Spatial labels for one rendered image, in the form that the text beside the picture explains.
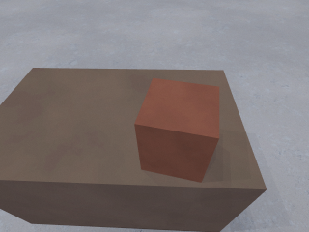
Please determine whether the pedestal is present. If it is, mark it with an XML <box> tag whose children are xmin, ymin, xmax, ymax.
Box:
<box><xmin>0</xmin><ymin>68</ymin><xmax>267</xmax><ymax>232</ymax></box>

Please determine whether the carton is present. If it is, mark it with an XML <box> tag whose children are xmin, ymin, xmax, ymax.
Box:
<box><xmin>134</xmin><ymin>78</ymin><xmax>220</xmax><ymax>183</ymax></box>

